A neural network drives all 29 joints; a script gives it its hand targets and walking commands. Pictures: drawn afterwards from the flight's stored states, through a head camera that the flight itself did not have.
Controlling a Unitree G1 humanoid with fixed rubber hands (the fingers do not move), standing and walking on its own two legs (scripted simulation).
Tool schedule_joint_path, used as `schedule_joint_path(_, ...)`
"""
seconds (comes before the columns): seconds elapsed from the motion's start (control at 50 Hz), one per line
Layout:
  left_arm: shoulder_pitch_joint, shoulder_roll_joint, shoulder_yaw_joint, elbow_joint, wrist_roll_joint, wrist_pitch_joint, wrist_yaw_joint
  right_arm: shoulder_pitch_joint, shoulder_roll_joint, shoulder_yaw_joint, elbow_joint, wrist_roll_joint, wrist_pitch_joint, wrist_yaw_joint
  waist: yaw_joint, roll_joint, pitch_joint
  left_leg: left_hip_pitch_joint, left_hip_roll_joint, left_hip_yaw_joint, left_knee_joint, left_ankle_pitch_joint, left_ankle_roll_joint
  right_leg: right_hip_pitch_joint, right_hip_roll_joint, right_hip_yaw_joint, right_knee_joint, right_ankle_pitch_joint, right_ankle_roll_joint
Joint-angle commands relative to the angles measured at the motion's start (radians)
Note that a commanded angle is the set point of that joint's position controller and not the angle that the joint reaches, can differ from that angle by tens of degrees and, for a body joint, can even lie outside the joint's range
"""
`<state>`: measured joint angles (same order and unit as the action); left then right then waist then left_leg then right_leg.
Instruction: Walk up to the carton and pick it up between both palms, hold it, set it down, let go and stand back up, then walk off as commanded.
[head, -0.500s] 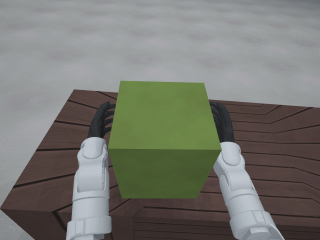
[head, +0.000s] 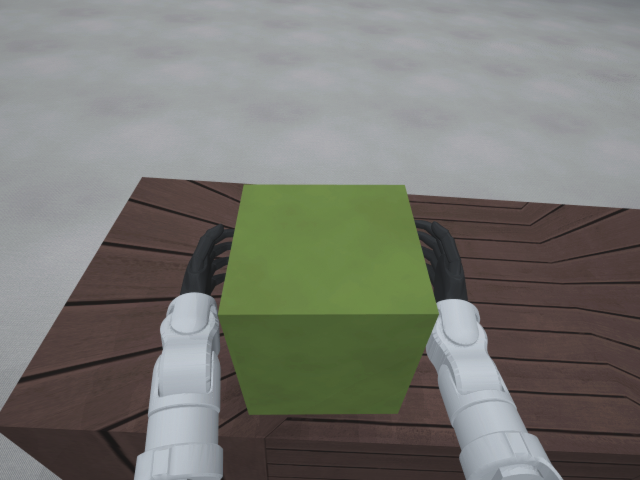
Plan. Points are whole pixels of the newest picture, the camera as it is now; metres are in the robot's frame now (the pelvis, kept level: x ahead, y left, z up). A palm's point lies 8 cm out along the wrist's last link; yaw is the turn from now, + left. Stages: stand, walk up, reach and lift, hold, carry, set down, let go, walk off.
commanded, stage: set down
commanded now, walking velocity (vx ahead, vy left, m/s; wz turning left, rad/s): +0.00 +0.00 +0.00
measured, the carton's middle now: (324, 304) +0.36 +0.01 +0.05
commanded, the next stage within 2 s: none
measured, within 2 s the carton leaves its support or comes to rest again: neither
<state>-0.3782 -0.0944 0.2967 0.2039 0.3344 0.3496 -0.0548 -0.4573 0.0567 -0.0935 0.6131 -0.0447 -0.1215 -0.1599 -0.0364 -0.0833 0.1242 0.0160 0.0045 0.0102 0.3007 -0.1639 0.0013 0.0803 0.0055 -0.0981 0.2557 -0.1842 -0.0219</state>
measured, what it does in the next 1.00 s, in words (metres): stands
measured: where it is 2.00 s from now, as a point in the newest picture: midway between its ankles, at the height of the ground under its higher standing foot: outside the picture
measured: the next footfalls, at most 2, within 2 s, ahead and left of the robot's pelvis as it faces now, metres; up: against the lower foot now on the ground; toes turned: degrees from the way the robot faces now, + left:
none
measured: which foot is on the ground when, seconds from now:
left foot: down 0.00-1.00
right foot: down 0.00-1.00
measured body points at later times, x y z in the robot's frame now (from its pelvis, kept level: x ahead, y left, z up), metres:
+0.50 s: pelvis +0.00 +0.00 +0.00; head +0.00 +0.03 +0.45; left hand +0.37 +0.16 +0.06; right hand +0.37 -0.14 +0.09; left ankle +0.01 +0.12 -0.75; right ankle -0.01 -0.10 -0.75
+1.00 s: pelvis +0.01 +0.01 +0.00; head +0.04 +0.02 +0.45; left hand +0.38 +0.16 +0.02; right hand +0.38 -0.14 +0.05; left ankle +0.01 +0.11 -0.75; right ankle -0.01 -0.10 -0.75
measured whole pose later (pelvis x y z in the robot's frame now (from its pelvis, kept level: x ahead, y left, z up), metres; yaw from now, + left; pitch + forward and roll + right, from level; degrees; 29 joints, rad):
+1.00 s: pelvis +0.01 +0.01 +0.00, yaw -2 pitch +4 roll -1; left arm -0.47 -0.07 0.39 0.75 0.30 -0.10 0.02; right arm -0.54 0.08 -0.30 0.92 -0.23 -0.34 -0.11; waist 0.01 -0.04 -0.01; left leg -0.22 0.02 0.06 0.31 -0.16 0.01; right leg -0.16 0.01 -0.06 0.25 -0.15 -0.02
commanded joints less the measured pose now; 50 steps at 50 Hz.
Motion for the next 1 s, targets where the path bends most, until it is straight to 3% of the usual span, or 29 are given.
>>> schedule_joint_path(0.0,-0.664,-0.458,-0.456,-0.036,-0.084,-0.112,-0.1,-0.616,0.453,0.305,-0.207,-0.089,-0.094,0.105,-0.012,0.061,-0.461,0.057,-0.009,0.04,-0.014,0.265,-0.025,0.051,0.0,-0.021,0.013,0.328,0.055)
schedule_joint_path(0.02,-0.678,-0.469,-0.47,-0.098,-0.094,-0.142,-0.095,-0.602,0.504,0.338,-0.212,-0.077,-0.103,0.109,0.007,0.078,-0.512,0.054,-0.02,0.05,0.003,0.299,-0.026,0.077,-0.009,-0.005,0.032,0.392,0.06)
schedule_joint_path(0.04,-0.691,-0.49,-0.485,-0.089,-0.094,-0.151,-0.093,-0.592,0.492,0.323,-0.194,-0.081,-0.11,0.108,-0.015,0.103,-0.53,0.074,-0.013,0.042,0.002,0.319,-0.033,0.061,0.0,-0.018,0.025,0.373,0.054)
schedule_joint_path(0.08,-0.656,-0.483,-0.448,0.023,-0.074,-0.147,-0.096,-0.622,0.458,0.286,-0.16,-0.086,-0.113,0.115,-0.005,0.109,-0.45,0.078,-0.009,0.036,-0.008,0.276,-0.038,0.03,0.003,-0.015,0.0,0.312,0.052)
schedule_joint_path(0.1,-0.644,-0.489,-0.453,0.014,-0.083,-0.155,-0.09,-0.64,0.49,0.328,-0.193,-0.074,-0.122,0.116,0.027,0.094,-0.507,0.067,-0.018,0.049,-0.004,0.298,-0.031,0.059,0.004,-0.007,0.015,0.353,0.053)
schedule_joint_path(0.16,-0.701,-0.456,-0.388,0.07,-0.052,-0.18,-0.089,-0.598,0.481,0.249,-0.085,-0.129,-0.108,0.128,0.022,0.094,-0.438,0.021,-0.009,0.053,-0.036,0.191,-0.016,0.032,-0.006,-0.003,-0.002,0.241,0.045)
schedule_joint_path(0.18,-0.715,-0.496,-0.414,0.064,-0.073,-0.189,-0.086,-0.607,0.508,0.241,-0.061,-0.126,-0.109,0.131,0.005,0.085,-0.445,0.031,-0.011,0.051,-0.033,0.203,-0.019,0.021,0.0,-0.006,0.001,0.242,0.045)
schedule_joint_path(0.22,-0.684,-0.496,-0.384,0.1,-0.056,-0.204,-0.094,-0.632,0.522,0.248,-0.081,-0.131,-0.126,0.135,0.033,0.066,-0.464,0.015,-0.017,0.067,-0.028,0.244,-0.016,0.06,-0.003,0.002,0.01,0.286,0.051)
schedule_joint_path(0.3,-0.738,-0.495,-0.365,0.137,-0.051,-0.239,-0.085,-0.587,0.525,0.176,0.034,-0.165,-0.127,0.139,-0.001,0.087,-0.46,0.016,-0.013,0.058,-0.039,0.213,-0.019,0.021,-0.001,-0.003,0.001,0.267,0.048)
schedule_joint_path(0.32,-0.755,-0.513,-0.367,0.124,-0.049,-0.254,-0.072,-0.611,0.512,0.17,0.048,-0.169,-0.135,0.152,0.023,0.123,-0.482,0.038,0.002,0.054,-0.031,0.255,-0.036,-0.009,0.014,-0.016,0.003,0.213,0.032)
schedule_joint_path(0.38,-0.769,-0.526,-0.392,0.14,-0.055,-0.292,-0.057,-0.616,0.534,0.179,0.034,-0.172,-0.162,0.155,0.025,0.125,-0.538,0.05,-0.001,0.055,0.004,0.337,-0.04,-0.019,0.013,-0.003,0.008,0.298,0.034)
schedule_joint_path(0.4,-0.786,-0.513,-0.37,0.164,-0.066,-0.304,-0.053,-0.633,0.538,0.196,0.047,-0.168,-0.165,0.161,0.044,0.093,-0.54,0.027,-0.003,0.062,-0.009,0.317,-0.028,0.004,0.008,0.003,0.013,0.299,0.043)
schedule_joint_path(0.46,-0.719,-0.492,-0.294,0.261,-0.027,-0.298,-0.072,-0.618,0.533,0.175,0.061,-0.191,-0.155,0.153,0.045,0.059,-0.468,-0.059,-0.016,0.073,-0.031,0.234,-0.013,0.075,-0.016,0.023,0.021,0.36,0.06)
schedule_joint_path(0.48,-0.736,-0.491,-0.3,0.238,-0.036,-0.315,-0.073,-0.596,0.556,0.168,0.075,-0.206,-0.153,0.144,0.023,0.05,-0.495,-0.056,-0.016,0.074,-0.03,0.223,-0.003,0.095,-0.02,0.029,0.032,0.39,0.067)
schedule_joint_path(0.52,-0.769,-0.519,-0.307,0.268,-0.04,-0.331,-0.07,-0.631,0.559,0.144,0.1,-0.209,-0.169,0.156,0.028,0.06,-0.46,-0.063,-0.005,0.069,-0.044,0.211,-0.013,0.049,-0.009,0.011,0.018,0.316,0.062)
schedule_joint_path(0.54,-0.773,-0.531,-0.31,0.242,-0.029,-0.345,-0.058,-0.58,0.56,0.133,0.137,-0.205,-0.168,0.157,0.016,0.109,-0.507,-0.018,0.002,0.053,-0.02,0.29,-0.023,0.014,0.0,0.015,0.024,0.354,0.046)
schedule_joint_path(0.58,-0.793,-0.529,-0.318,0.222,-0.033,-0.384,-0.047,-0.578,0.598,0.181,0.139,-0.195,-0.186,0.158,0.039,0.111,-0.6,-0.033,-0.011,0.068,0.002,0.331,-0.027,0.046,-0.011,0.031,0.042,0.442,0.049)
schedule_joint_path(0.6,-0.793,-0.583,-0.379,0.202,-0.053,-0.398,-0.028,-0.583,0.576,0.149,0.138,-0.195,-0.204,0.161,0.014,0.168,-0.649,0.043,0.018,0.04,0.021,0.426,-0.055,-0.04,0.011,0.012,0.032,0.392,0.033)
schedule_joint_path(0.66,-0.75,-0.574,-0.349,0.267,-0.031,-0.407,-0.009,-0.575,0.561,0.138,0.167,-0.216,-0.216,0.167,0.055,0.158,-0.617,0.044,0.015,0.056,0.027,0.437,-0.058,-0.071,0.012,0.007,0.014,0.347,0.024)
schedule_joint_path(0.68,-0.723,-0.549,-0.323,0.303,-0.04,-0.413,-0.019,-0.562,0.571,0.141,0.167,-0.224,-0.217,0.162,0.045,0.087,-0.563,0.012,0.009,0.06,0.027,0.399,-0.036,-0.031,0.002,0.02,0.018,0.408,0.038)
schedule_joint_path(0.74,-0.753,-0.532,-0.299,0.323,-0.031,-0.433,-0.028,-0.587,0.579,0.143,0.157,-0.229,-0.216,0.157,0.046,0.059,-0.558,-0.102,0.001,0.069,-0.004,0.308,-0.015,0.044,-0.003,0.038,0.043,0.462,0.055)
schedule_joint_path(0.76,-0.786,-0.521,-0.289,0.349,-0.037,-0.444,-0.031,-0.603,0.576,0.15,0.165,-0.233,-0.216,0.159,0.053,0.059,-0.587,-0.111,-0.004,0.08,-0.009,0.277,-0.013,0.048,-0.007,0.033,0.048,0.46,0.06)
schedule_joint_path(0.78,-0.824,-0.537,-0.33,0.333,-0.058,-0.472,-0.028,-0.608,0.583,0.125,0.163,-0.25,-0.233,0.158,0.02,0.071,-0.663,-0.091,0.013,0.062,0.003,0.295,-0.021,0.012,-0.004,0.03,0.051,0.466,0.049)
schedule_joint_path(0.8,-0.788,-0.548,-0.302,0.353,-0.037,-0.471,-0.015,-0.611,0.569,0.115,0.179,-0.26,-0.228,0.167,0.044,0.08,-0.616,-0.085,0.016,0.066,-0.01,0.275,-0.02,-0.011,-0.004,0.033,0.042,0.405,0.043)
schedule_joint_path(0.82,-0.816,-0.547,-0.344,0.304,-0.061,-0.501,-0.01,-0.611,0.597,0.158,0.15,-0.237,-0.239,0.164,0.057,0.099,-0.715,-0.082,0.009,0.065,0.007,0.333,-0.018,0.008,0.001,0.038,0.048,0.448,0.042)
schedule_joint_path(0.86,-0.78,-0.555,-0.33,0.347,-0.044,-0.521,0.002,-0.581,0.591,0.143,0.204,-0.253,-0.245,0.166,0.044,0.104,-0.703,-0.088,0.01,0.056,0.033,0.41,-0.033,0.019,-0.002,0.04,0.069,0.521,0.039)
schedule_joint_path(0.94,-0.766,-0.525,-0.312,0.408,-0.038,-0.563,-0.006,-0.544,0.623,0.151,0.267,-0.26,-0.264,0.16,0.05,0.093,-0.679,-0.141,0.009,0.064,0.034,0.417,-0.032,0.049,-0.013,0.059,0.074,0.58,0.052)
schedule_joint_path(0.96,-0.717,-0.524,-0.282,0.435,-0.014,-0.561,-0.009,-0.517,0.61,0.132,0.289,-0.265,-0.264,0.16,0.061,0.087,-0.631,-0.148,0.002,0.065,0.023,0.389,-0.028,0.058,-0.016,0.061,0.074,0.574,0.043)
schedule_joint_path(0.98,-0.757,-0.547,-0.329,0.418,-0.039,-0.566,-0.006,-0.545,0.609,0.109,0.292,-0.275,-0.274,0.162,0.043,0.107,-0.657,-0.132,0.026,0.05,0.01,0.382,-0.039,0.02,-0.004,0.04,0.059,0.501,0.046)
